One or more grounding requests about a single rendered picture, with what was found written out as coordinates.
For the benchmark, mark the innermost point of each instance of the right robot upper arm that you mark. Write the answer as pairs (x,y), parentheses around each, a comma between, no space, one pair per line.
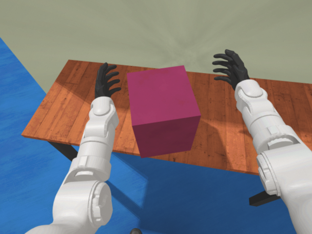
(287,172)

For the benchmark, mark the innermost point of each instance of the table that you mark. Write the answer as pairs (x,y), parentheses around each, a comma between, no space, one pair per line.
(222,140)

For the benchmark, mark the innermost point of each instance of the robot right forearm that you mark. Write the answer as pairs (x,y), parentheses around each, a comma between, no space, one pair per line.
(263,122)

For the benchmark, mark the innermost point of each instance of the left robot hand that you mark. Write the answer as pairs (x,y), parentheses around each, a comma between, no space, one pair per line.
(102,86)

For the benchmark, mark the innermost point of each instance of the right robot hand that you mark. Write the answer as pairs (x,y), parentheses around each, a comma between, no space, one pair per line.
(236,71)

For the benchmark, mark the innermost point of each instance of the carton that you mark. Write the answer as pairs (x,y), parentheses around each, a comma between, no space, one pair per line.
(164,111)

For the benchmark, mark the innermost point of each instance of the robot left forearm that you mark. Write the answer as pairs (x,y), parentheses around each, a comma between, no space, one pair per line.
(93,159)

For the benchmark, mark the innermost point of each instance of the left robot upper arm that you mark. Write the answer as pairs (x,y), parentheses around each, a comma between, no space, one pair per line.
(80,207)

